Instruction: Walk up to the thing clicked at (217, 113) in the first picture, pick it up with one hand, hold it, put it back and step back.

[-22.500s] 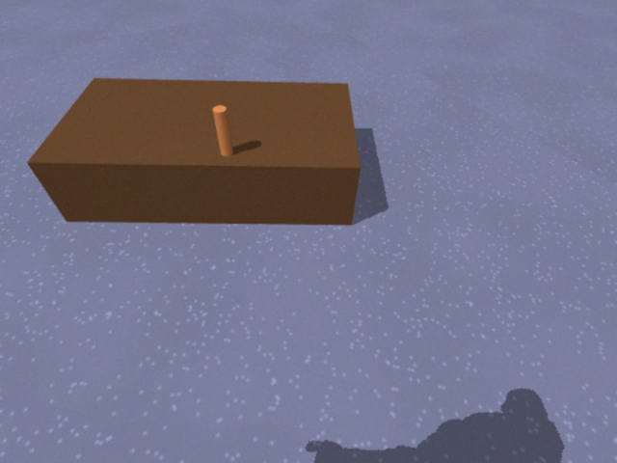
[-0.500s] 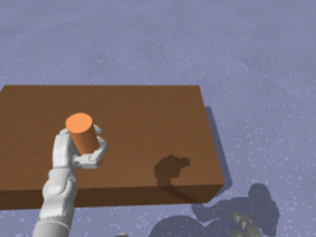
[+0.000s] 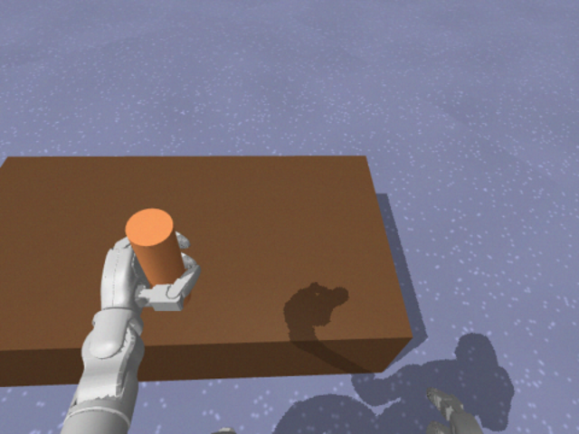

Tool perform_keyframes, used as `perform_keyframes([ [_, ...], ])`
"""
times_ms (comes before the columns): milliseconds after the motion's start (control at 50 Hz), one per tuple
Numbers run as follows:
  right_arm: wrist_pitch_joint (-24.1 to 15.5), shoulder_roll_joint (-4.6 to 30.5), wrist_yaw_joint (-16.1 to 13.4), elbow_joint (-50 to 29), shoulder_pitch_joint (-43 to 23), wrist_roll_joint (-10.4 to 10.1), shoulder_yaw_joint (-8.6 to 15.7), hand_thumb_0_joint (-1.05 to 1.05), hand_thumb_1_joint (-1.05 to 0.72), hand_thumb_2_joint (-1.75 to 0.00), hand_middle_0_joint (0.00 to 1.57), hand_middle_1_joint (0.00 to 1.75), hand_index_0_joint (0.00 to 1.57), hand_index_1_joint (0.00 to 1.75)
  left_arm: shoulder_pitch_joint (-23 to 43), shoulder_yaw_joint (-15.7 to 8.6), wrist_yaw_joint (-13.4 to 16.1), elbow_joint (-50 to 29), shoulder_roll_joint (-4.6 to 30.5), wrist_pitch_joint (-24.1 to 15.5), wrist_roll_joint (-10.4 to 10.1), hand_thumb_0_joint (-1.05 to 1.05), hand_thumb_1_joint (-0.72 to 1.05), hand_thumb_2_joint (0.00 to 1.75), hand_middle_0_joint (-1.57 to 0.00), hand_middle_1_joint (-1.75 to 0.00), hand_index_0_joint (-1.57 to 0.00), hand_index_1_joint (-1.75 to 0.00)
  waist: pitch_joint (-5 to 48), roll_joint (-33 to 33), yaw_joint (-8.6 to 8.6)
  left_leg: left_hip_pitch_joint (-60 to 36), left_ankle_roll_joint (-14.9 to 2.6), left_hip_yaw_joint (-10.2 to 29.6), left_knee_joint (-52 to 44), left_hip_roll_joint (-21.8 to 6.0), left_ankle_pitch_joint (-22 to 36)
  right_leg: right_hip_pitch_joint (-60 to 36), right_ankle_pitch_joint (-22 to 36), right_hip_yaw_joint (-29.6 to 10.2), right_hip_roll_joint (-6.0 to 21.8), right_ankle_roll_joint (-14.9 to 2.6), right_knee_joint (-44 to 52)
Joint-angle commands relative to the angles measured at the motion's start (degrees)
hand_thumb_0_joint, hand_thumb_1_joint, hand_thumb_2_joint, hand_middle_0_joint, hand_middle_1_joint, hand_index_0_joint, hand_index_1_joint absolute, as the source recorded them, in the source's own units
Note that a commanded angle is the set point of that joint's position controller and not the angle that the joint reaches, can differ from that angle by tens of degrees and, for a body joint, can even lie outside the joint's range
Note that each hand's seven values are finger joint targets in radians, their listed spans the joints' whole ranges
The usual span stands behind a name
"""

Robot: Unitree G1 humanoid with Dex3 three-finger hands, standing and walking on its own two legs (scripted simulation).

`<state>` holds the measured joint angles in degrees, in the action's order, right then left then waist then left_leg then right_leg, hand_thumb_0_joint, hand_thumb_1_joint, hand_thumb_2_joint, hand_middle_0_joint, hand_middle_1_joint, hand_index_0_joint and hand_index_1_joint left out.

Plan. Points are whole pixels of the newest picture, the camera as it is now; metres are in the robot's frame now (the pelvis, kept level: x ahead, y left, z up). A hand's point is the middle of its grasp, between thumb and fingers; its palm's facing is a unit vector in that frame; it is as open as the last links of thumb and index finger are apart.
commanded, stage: hold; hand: left
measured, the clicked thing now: (164, 267) +0.33 +0.17 +0.06
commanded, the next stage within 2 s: crouch in 0.08 s
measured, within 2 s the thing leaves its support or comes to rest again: neither
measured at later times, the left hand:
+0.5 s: hand (175, 278) +0.34 +0.17 +0.00, palm faces +0.10 -0.99 +0.03, open 6.9 cm
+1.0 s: hand (191, 283) +0.41 +0.19 -0.15, palm faces +0.07 -1.00 +0.02, open 6.9 cm
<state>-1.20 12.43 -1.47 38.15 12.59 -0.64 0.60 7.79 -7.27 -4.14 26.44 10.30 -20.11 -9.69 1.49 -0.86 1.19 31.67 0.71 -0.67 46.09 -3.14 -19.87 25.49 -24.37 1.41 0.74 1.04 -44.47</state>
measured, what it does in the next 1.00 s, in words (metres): lowers itself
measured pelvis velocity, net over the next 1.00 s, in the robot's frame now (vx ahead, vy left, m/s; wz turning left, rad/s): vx -0.03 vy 0.01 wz -0.06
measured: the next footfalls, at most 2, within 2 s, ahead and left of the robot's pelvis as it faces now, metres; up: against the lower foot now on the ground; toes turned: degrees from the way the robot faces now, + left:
none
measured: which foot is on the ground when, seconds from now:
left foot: down 0.00-1.00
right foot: down 0.00-1.00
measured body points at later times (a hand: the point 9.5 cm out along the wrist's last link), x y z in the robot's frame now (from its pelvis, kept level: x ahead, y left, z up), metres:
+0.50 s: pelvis -0.01 +0.00 -0.02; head +0.06 +0.01 +0.43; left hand +0.33 +0.23 +0.00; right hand +0.12 -0.25 -0.13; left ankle +0.04 +0.13 -0.71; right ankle -0.02 -0.13 -0.71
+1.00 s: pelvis -0.03 +0.01 -0.14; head +0.12 +0.03 +0.28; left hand +0.40 +0.24 -0.15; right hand +0.04 -0.25 -0.27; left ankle +0.04 +0.13 -0.71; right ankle -0.02 -0.13 -0.71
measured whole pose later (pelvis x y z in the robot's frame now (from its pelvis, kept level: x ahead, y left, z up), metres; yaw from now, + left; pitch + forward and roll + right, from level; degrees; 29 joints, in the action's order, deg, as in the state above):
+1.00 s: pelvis -0.03 +0.01 -0.14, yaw -3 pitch +28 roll -4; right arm -0.3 12.7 2.0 40.6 12.2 2.8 -0.3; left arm 33.9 -21.3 -11.1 55.9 18.4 -33.9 -8.5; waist 9.7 -1.4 5.2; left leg 83.4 0.2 2.4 86.6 -5.1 -31.9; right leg 76.1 -37.4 2.2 -1.0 1.2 -85.0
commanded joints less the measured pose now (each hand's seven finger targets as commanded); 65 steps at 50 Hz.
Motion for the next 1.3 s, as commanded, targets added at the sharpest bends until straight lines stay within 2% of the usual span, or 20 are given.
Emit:
perform_keyframes([
  [0, -2.91, 7.72, -0.25, -7.27, -1.48, 0.08, 2.29, 0.00, -0.91, -0.90, 0.20, 0.30, 0.20, 0.30, 18.36, -4.27, 1.14, -17.30, 7.81, -5.83, -1.61, 0.00, 0.51, 1.32, -1.36, -1.47, -1.37, -1.47, 17.56, -0.94, -0.40, -14.06, -0.91, 0.62, -5.73, 1.41, 13.04, -1.89, 16.76, 0.96, -1.57, -1.25, 6.04],
  [160, -2.46, 8.13, -0.01, -7.09, -1.67, -0.02, 2.79, 0.00, -0.89, -0.91, 0.20, 0.30, 0.20, 0.30, 15.50, -2.13, -0.34, -15.20, 6.56, -5.60, -1.12, 0.00, 0.60, 1.40, -1.35, -1.46, -1.35, -1.47, 16.15, -0.43, 0.33, -13.00, -1.27, 0.39, -5.06, 1.40, 14.33, -1.01, 18.45, 0.52, -1.41, -1.16, 5.95],
  [220, -2.43, 8.05, 0.09, -6.58, -1.27, 0.02, 2.76, 0.00, -0.88, -0.90, 0.20, 0.30, 0.20, 0.30, 16.67, -1.69, -0.99, -13.70, 6.35, -5.54, -1.12, 0.00, 0.58, 1.26, -1.39, -1.40, -1.39, -1.40, 15.02, -0.46, 1.06, -13.17, -1.32, 0.69, -4.86, 1.16, 14.65, 0.57, 18.30, 0.75, -1.50, -1.12, 5.69],
  [400, -2.91, 8.69, 1.21, -4.88, -0.45, 0.68, 3.27, 0.00, -0.89, -0.90, 0.20, 0.30, 0.20, 0.30, 22.83, -6.17, -1.52, -1.85, 7.57, -10.26, -1.62, 0.00, 0.54, 1.26, -1.37, -1.40, -1.38, -1.40, 12.31, 1.68, 1.95, -3.77, -1.70, 1.34, -0.02, 1.07, 7.53, 8.97, 12.02, 0.38, -1.36, -1.43, 0.70],
  [480, -3.07, 8.57, 1.65, -4.41, 0.58, 1.42, 3.22, 0.00, -0.89, -0.90, 0.20, 0.30, 0.20, 0.30, 27.25, -6.67, -3.33, 4.93, 9.16, -14.02, -0.54, 0.00, 0.51, 1.27, -1.37, -1.41, -1.38, -1.41, 17.10, 1.31, 3.20, 2.24, -2.06, 1.48, 7.35, 1.42, 6.32, 16.55, 11.03, -0.47, -1.16, -1.42, -5.15],
  [520, -3.19, 9.12, 1.91, -4.33, 1.53, 1.70, 3.21, 0.00, -0.90, -0.90, 0.20, 0.30, 0.20, 0.30, 29.78, -9.62, -4.18, 8.21, 12.52, -16.43, -0.83, 0.00, 0.47, 1.27, -1.38, -1.42, -1.39, -1.42, 20.48, 0.09, 3.16, 5.95, -1.97, 1.88, 11.51, 1.49, 4.58, 21.03, 8.88, -0.69, -1.23, -1.63, -9.24],
  [580, -3.48, 9.17, 2.36, -4.93, 2.76, 2.41, 2.61, 0.00, -0.90, -0.90, 0.20, 0.30, 0.20, 0.30, 37.79, -11.18, -5.67, 5.88, 15.68, -20.41, -1.70, 0.00, 0.47, 1.29, -1.41, -1.46, -1.41, -1.46, 30.71, -4.37, 3.33, 6.71, -1.73, 3.00, 17.32, 1.22, 5.40, 27.67, 7.68, -0.02, -1.59, -2.11, -15.57],
  [600, -3.58, 9.62, 2.41, -5.03, 2.86, 2.53, 2.63, 0.00, -0.91, -0.90, 0.20, 0.30, 0.20, 0.30, 39.39, -10.78, -5.88, 6.91, 15.52, -21.00, -1.77, 0.00, 0.46, 1.29, -1.40, -1.46, -1.41, -1.46, 32.26, -5.11, 3.48, 7.00, -1.62, 3.31, 18.72, 1.05, 5.57, 29.87, 7.32, 0.29, -1.83, -2.26, -17.45],
  [640, -3.23, 10.88, 2.37, -4.73, 3.45, 2.74, 3.02, 0.00, -0.91, -0.91, 0.20, 0.30, 0.20, 0.30, 39.81, -13.29, -5.99, 10.28, 18.59, -21.57, -1.46, 0.00, 0.44, 1.29, -1.40, -1.45, -1.41, -1.46, 33.64, -7.22, 2.70, 9.53, -1.26, 4.11, 20.74, 0.90, 4.44, 34.13, 5.11, 0.76, -2.01, -2.68, -20.88],
  [660, -3.19, 10.32, 2.42, -5.55, 2.61, 2.94, 2.41, 0.00, -0.91, -0.91, 0.20, 0.30, 0.20, 0.30, 44.87, -13.00, -6.27, 7.71, 19.45, -22.17, -1.15, 0.00, 0.43, 1.28, -1.39, -1.44, -1.39, -1.44, 35.90, -8.05, 2.94, 10.70, -1.30, 4.32, 21.69, 0.75, 4.55, 35.20, 5.07, 0.79, -2.10, -2.86, -21.81],
  [720, -2.55, 10.88, 2.35, -5.02, 3.29, 2.94, 2.62, 0.00, -0.91, -0.90, 0.20, 0.30, 0.20, 0.30, 44.38, -11.77, -6.98, 12.79, 16.68, -21.26, -1.62, 0.00, 0.43, 1.29, -1.40, -1.44, -1.40, -1.45, 37.55, -8.05, 3.29, 12.82, -1.38, 4.09, 24.48, 0.50, 5.02, 37.39, 5.43, 0.37, -2.55, -2.80, -23.30],
  [740, -2.02, 11.29, 2.35, -3.69, 4.77, 3.08, 2.83, 0.00, -0.91, -0.91, 0.20, 0.30, 0.20, 0.30, 42.90, -13.54, -7.09, 15.85, 18.55, -20.31, -1.14, 0.00, 0.44, 1.29, -1.39, -1.43, -1.39, -1.44, 37.77, -6.58, 3.32, 14.80, -1.73, 4.07, 25.90, 0.54, 5.67, 37.28, 6.39, 0.18, -2.51, -2.54, -23.60],
  [800, -1.50, 11.65, 2.44, -3.17, 5.24, 3.16, 2.94, 0.00, -0.91, -0.90, 0.20, 0.30, 0.20, 0.30, 43.64, -13.24, -7.92, 15.83, 19.00, -19.19, -0.64, 0.00, 0.47, 1.27, -1.42, -1.44, -1.42, -1.44, 41.53, -6.65, 3.03, 15.81, -1.88, 4.09, 28.87, 0.28, 9.77, 38.17, 9.85, 0.67, -2.76, -2.63, -26.22],
  [860, -0.98, 11.33, 2.75, -2.23, 6.11, 3.26, 2.86, 0.00, -0.91, -0.90, 0.20, 0.30, 0.20, 0.30, 43.15, -15.41, -7.63, 17.06, 19.89, -18.59, -0.36, 0.00, 0.48, 1.27, -1.41, -1.43, -1.42, -1.43, 41.90, -3.98, 3.07, 20.21, -2.40, 4.18, 31.52, 0.21, 10.24, 37.82, 11.51, 0.76, -2.84, -2.30, -27.81],
  [920, -0.63, 11.26, 2.93, -1.87, 5.83, 3.27, 2.90, 0.00, -0.91, -0.90, 0.20, 0.30, 0.20, 0.30, 47.76, -16.19, -6.91, 14.96, 20.27, -19.06, -0.58, 0.00, 0.49, 1.26, -1.39, -1.42, -1.40, -1.42, 41.05, -4.11, 4.45, 22.87, -2.41, 4.42, 32.85, 0.29, 6.42, 41.00, 8.43, 0.98, -2.97, -2.42, -29.55],
  [980, -0.57, 11.35, 3.27, -1.31, 5.26, 3.42, 2.84, 0.00, -0.91, -0.90, 0.20, 0.30, 0.20, 0.30, 48.75, -17.70, -5.87, 14.86, 22.16, -19.56, 0.50, 0.00, 0.51, 1.25, -1.37, -1.40, -1.38, -1.40, 40.37, -5.36, 3.98, 22.80, -2.02, 5.63, 33.67, -0.17, 5.57, 45.86, 5.96, 1.96, -3.01, -2.82, -32.47],
  [1040, -0.14, 11.09, 3.39, -1.14, 4.98, 3.72, 2.68, 0.00, -0.91, -0.90, 0.20, 0.30, 0.20, 0.30, 51.91, -16.07, -5.28, 15.07, 22.03, -19.98, 1.97, 0.00, 0.47, 1.25, -1.37, -1.41, -1.38, -1.40, 39.08, -7.15, 5.16, 24.77, -1.84, 5.91, 34.15, -0.41, 1.40, 49.28, 2.28, 1.91, -3.20, -3.18, -33.62],
  [1080, 0.02, 11.00, 3.53, -1.00, 5.25, 3.95, 2.33, 0.00, -0.91, -0.90, 0.20, 0.30, 0.20, 0.30, 51.60, -17.45, -4.82, 15.93, 23.50, -19.91, 2.49, 0.00, 0.47, 1.27, -1.37, -1.41, -1.37, -1.41, 40.39, -8.51, 4.30, 25.15, -1.71, 6.04, 35.19, -0.50, 2.53, 50.31, 2.58, 2.01, -3.21, -3.35, -34.95],
  [1180, 0.65, 11.98, 3.75, -1.34, 5.19, 4.07, 2.52, 0.00, -0.91, -0.90, 0.20, 0.30, 0.20, 0.30, 55.10, -15.85, -5.04, 16.53, 23.96, -18.67, 3.66, 0.00, 0.44, 1.29, -1.40, -1.45, -1.41, -1.45, 41.83, -12.56, 4.84, 24.48, -0.74, 7.99, 34.65, -1.24, -3.23, 56.34, -3.04, 2.73, -3.33, -4.10, -37.66],
  [1280, 0.67, 12.00, 3.42, -1.67, 5.73, 3.88, 2.08, 0.00, -0.91, -0.91, 0.20, 0.30, 0.20, 0.30, 57.20, -15.98, -5.55, 16.61, 24.20, -17.08, 2.44, 0.00, 0.44, 1.30, -1.41, -1.46, -1.42, -1.46, 44.94, -10.78, 5.67, 26.30, -1.35, 7.33, 38.13, -1.00, 0.17, 55.50, 0.13, 2.58, -3.32, -3.69, -38.39],
])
